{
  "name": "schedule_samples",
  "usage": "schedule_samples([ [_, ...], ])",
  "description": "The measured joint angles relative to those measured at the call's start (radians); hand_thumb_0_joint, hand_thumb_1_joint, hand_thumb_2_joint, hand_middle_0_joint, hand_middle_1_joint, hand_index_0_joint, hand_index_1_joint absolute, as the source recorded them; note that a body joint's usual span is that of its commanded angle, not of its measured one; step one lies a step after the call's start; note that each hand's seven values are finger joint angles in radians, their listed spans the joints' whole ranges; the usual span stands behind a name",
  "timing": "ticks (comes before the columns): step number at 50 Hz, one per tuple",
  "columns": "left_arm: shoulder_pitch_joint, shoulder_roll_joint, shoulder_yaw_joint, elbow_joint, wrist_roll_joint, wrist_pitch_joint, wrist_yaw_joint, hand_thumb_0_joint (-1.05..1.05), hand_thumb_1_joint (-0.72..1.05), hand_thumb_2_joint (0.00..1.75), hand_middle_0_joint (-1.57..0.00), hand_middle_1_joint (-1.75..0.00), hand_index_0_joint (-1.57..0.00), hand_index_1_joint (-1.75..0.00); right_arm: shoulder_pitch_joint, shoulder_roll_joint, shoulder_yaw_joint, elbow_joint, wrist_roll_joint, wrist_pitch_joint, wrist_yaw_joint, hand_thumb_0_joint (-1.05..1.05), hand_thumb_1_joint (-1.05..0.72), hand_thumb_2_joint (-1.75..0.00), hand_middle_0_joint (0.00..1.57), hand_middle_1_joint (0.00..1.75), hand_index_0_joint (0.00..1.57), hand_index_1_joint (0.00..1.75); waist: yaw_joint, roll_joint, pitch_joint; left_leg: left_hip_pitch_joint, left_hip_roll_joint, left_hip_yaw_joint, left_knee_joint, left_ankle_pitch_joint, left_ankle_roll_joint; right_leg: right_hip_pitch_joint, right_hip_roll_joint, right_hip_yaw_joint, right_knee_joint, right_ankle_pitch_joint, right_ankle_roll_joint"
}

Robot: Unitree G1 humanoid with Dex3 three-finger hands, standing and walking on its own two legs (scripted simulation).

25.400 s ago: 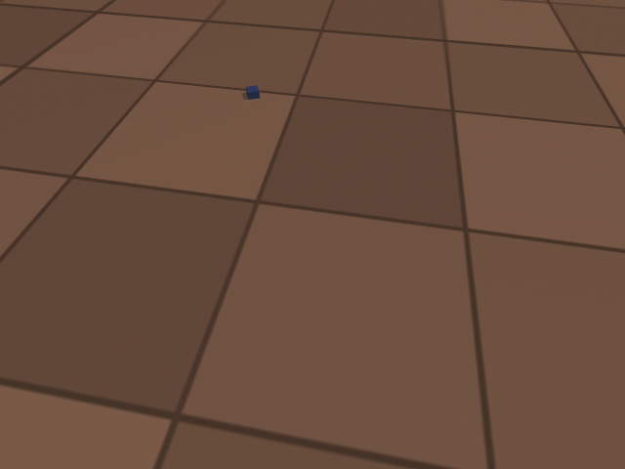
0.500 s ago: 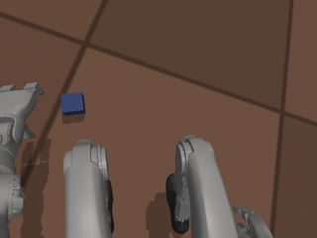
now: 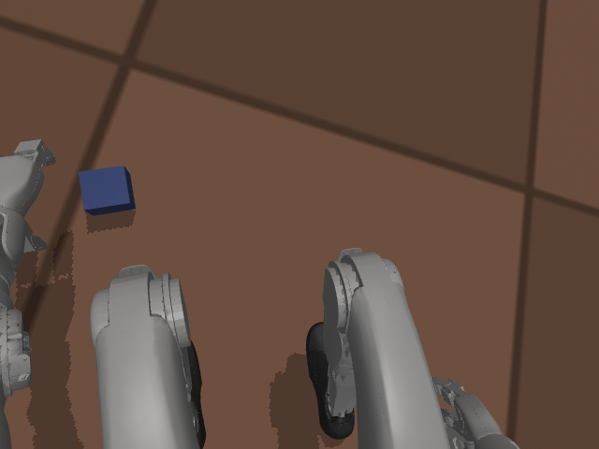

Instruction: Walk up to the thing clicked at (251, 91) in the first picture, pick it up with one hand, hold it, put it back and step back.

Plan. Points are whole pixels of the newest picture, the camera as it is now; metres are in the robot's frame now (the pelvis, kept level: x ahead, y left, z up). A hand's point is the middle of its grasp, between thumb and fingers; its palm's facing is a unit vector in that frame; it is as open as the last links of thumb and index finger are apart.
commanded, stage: rise first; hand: left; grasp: from above
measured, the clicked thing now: (108, 191) +0.48 +0.29 -0.31
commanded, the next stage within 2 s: approach in 1.88 s
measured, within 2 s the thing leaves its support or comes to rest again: neither
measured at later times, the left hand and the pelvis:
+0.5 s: hand (35, 205) +0.42 +0.34 -0.18, palm faces -0.43 -0.11 -0.90, open 13.4 cm; pelvis +0.00 +0.00 -0.01, yaw -1 degrees
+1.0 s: hand (48, 198) +0.43 +0.33 -0.19, palm faces -0.43 -0.10 -0.90, open 13.3 cm; pelvis +0.00 +0.00 -0.01, yaw -2 degrees
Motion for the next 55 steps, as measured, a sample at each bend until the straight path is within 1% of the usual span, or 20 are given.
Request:
schedule_samples([
  [7, -0.002, 0.016, 0.012, -0.002, -0.005, -0.003, 0.002, 0.0, -0.32, 0.82, -0.27, -0.81, -0.27, -0.81, 0.003, -0.008, 0.006, -0.004, -0.007, 0.003, 0.004, 0.0, -0.91, -0.9, 0.2, 0.3, 0.21, 0.3, -0.007, -0.002, 0.013, -0.007, 0.0, -0.011, 0.015, -0.007, -0.003, -0.005, 0.004, -0.007, 0.01, -0.003, 0.0],
  [13, -0.002, 0.02, 0.012, 0.003, -0.006, 0.0, 0.008, 0.0, -0.34, 0.84, -0.25, -0.83, -0.25, -0.83, 0.006, -0.013, 0.01, -0.006, -0.008, 0.002, 0.006, 0.0, -0.9, -0.9, 0.2, 0.3, 0.21, 0.3, -0.012, -0.003, 0.018, -0.012, -0.001, -0.015, 0.024, -0.01, -0.003, -0.008, 0.005, -0.01, 0.015, -0.006, 0.001],
  [27, -0.014, 0.026, 0.008, 0.023, 0.0, 0.006, 0.025, 0.0, -0.39, 0.88, -0.23, -0.85, -0.22, -0.86, 0.0, -0.015, 0.025, -0.011, -0.015, -0.005, 0.014, 0.0, -0.9, -0.9, 0.2, 0.3, 0.21, 0.3, -0.026, -0.008, 0.028, -0.019, -0.003, -0.023, 0.039, -0.009, -0.004, -0.012, 0.007, -0.014, 0.025, -0.003, 0.003],
  [36, -0.032, 0.025, -0.004, 0.05, 0.002, 0.02, 0.032, 0.0, -0.39, 0.89, -0.24, -0.84, -0.23, -0.86, 0.005, -0.015, 0.036, -0.016, -0.013, -0.015, 0.018, 0.0, -0.9, -0.9, 0.2, 0.3, 0.21, 0.3, -0.036, -0.007, 0.031, -0.026, -0.004, -0.026, 0.042, -0.004, -0.002, -0.017, 0.008, -0.017, 0.025, 0.003, 0.004],
  [48, -0.052, 0.037, -0.003, 0.07, 0.0, 0.031, 0.041, 0.0, -0.38, 0.88, -0.25, -0.84, -0.23, -0.85, 0.014, -0.018, 0.052, -0.016, -0.018, -0.026, 0.026, 0.0, -0.91, -0.9, 0.2, 0.3, 0.21, 0.3, -0.053, -0.01, 0.042, -0.029, -0.005, -0.031, 0.05, -0.004, -0.003, -0.019, 0.01, -0.02, 0.031, 0.005, 0.005],
  [55, -0.06, 0.044, -0.005, 0.08, -0.001, 0.037, 0.037, 0.0, -0.38, 0.88, -0.25, -0.83, -0.24, -0.85, 0.018, -0.021, 0.06, -0.016, -0.02, -0.03, 0.029, 0.0, -0.9, -0.9, 0.2, 0.3, 0.21, 0.3, -0.06, -0.008, 0.046, -0.031, -0.005, -0.035, 0.056, -0.005, -0.004, -0.02, 0.012, -0.022, 0.034, 0.005, 0.006],
])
